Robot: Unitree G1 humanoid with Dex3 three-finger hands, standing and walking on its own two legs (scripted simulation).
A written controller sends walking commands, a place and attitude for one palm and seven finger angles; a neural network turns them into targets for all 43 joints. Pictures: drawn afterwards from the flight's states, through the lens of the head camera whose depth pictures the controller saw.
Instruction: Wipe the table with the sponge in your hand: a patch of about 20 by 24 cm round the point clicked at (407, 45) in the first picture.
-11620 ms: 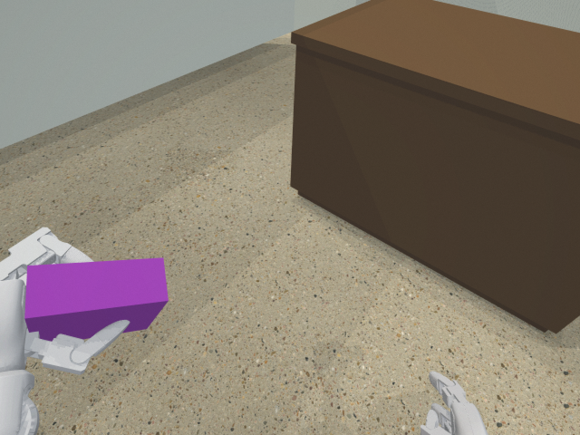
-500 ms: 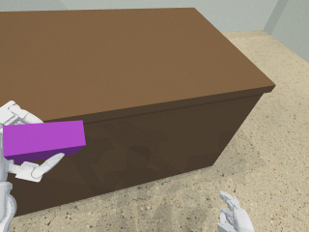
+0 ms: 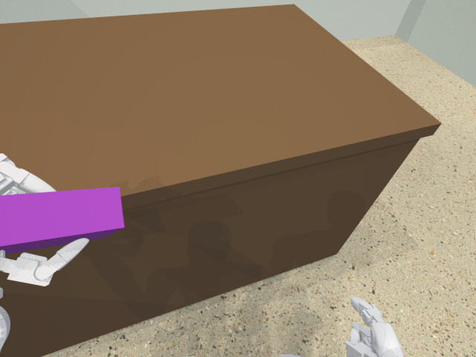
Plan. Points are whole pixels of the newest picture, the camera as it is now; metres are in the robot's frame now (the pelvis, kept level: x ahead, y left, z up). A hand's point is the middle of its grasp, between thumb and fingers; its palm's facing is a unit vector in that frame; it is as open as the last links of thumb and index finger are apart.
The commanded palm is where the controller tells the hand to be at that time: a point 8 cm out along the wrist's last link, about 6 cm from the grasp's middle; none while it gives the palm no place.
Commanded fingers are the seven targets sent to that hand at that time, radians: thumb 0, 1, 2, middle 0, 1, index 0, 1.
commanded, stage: shuffle to correct the standing spot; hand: left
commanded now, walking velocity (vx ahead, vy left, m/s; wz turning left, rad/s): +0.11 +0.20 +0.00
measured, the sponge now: (77, 219) +0.23 +0.23 +0.17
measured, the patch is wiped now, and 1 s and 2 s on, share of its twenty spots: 0.00 0.00 0.00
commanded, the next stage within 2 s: come to a stop and stand still in 1.14 s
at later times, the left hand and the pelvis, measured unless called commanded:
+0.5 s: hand (9, 198) +0.23 +0.30 +0.19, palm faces +0.40 -0.81 -0.43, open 9.2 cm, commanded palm +0.18 +0.34 +0.20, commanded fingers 0.00 0.10 1.30 -1.20 -1.60 -1.20 -1.60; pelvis +0.02 +0.06 +0.02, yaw +0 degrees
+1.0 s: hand out of the picture +0.25 +0.42 +0.19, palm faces +0.47 -0.78 -0.41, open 9.2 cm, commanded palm +0.18 +0.44 +0.20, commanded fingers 0.00 0.10 1.30 -1.20 -1.60 -1.20 -1.60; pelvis +0.03 +0.16 +0.00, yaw +1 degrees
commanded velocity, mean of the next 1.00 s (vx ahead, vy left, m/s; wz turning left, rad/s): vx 0.12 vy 0.17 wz -0.01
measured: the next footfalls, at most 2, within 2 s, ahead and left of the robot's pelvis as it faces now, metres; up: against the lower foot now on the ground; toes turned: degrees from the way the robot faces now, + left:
right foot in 0.20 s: +0.09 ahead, -0.07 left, +0.00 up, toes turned -8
left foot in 0.52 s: +0.12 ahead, +0.29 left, +0.00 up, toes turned +5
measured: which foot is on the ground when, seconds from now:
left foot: down 0.00-0.20, up 0.22-0.50, down 0.52-1.00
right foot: up 0.00-0.18, down 0.20-0.90, up 0.92-1.00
